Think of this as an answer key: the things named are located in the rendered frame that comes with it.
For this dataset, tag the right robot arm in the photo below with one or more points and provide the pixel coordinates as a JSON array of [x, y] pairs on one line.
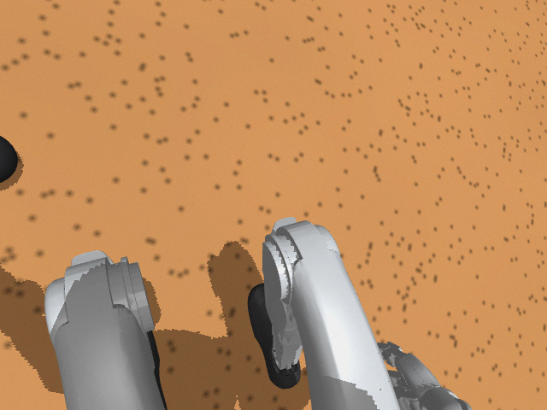
[[442, 399]]

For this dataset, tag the right robot foot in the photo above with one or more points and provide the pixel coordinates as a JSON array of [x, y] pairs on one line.
[[262, 328]]

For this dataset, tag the ball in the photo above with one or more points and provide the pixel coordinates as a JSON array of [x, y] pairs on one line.
[[8, 159]]

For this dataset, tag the right robot hand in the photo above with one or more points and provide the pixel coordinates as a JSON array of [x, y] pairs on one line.
[[412, 378]]

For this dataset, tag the left robot foot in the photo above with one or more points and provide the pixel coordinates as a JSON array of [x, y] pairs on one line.
[[157, 364]]

